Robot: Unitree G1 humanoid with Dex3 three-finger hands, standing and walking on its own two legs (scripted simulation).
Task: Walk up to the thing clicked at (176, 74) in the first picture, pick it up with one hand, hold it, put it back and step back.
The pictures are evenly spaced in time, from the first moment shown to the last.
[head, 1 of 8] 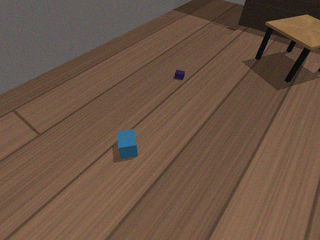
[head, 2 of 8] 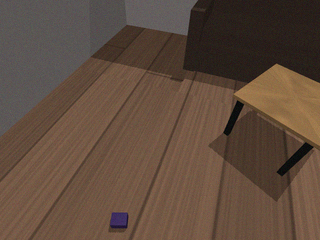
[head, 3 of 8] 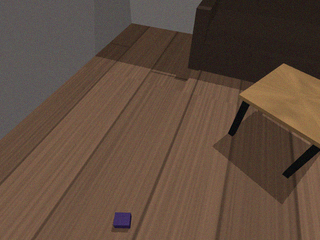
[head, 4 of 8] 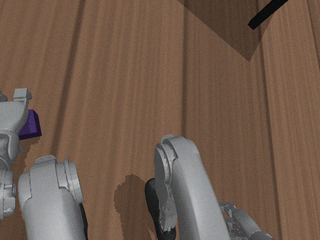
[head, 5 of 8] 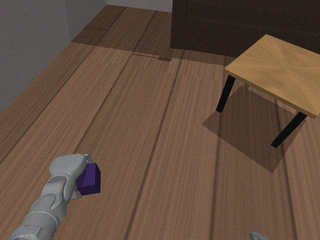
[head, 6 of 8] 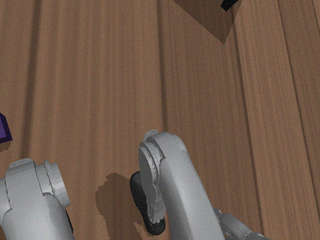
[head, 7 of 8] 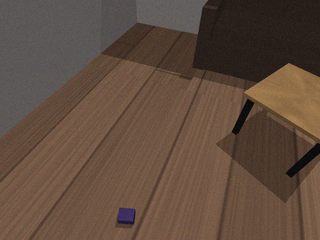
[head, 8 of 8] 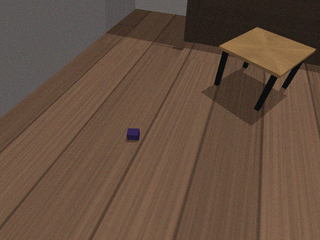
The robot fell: no
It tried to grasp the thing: yes
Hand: left
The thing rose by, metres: 0.68
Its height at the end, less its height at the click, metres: +0.00
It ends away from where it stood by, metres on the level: 0.01
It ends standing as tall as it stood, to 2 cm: yes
